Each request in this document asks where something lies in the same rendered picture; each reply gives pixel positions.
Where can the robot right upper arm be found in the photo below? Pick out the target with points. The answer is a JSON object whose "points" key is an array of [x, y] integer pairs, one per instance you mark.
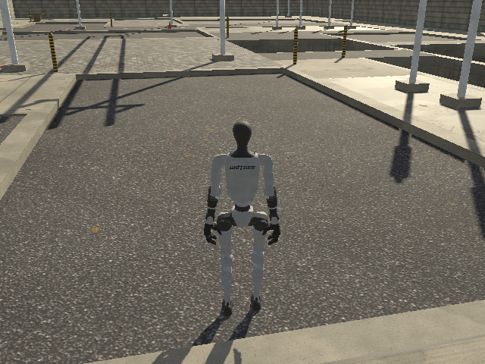
{"points": [[268, 173]]}

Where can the robot right forearm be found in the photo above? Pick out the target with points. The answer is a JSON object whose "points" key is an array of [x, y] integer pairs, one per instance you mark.
{"points": [[272, 208]]}

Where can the robot left forearm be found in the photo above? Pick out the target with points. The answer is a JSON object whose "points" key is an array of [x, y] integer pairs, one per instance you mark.
{"points": [[211, 208]]}

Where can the robot right hand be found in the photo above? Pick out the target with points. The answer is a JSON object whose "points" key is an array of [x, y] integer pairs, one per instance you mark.
{"points": [[275, 234]]}

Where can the robot torso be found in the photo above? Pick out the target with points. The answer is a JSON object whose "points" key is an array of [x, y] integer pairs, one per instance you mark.
{"points": [[242, 177]]}

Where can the right robot thigh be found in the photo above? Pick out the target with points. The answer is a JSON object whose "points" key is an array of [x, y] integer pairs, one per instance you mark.
{"points": [[260, 221]]}

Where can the robot left upper arm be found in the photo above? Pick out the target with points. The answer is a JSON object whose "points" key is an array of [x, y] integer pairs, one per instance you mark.
{"points": [[216, 172]]}

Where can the robot left hand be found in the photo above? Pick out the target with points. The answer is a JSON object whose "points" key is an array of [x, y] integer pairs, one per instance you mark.
{"points": [[209, 235]]}

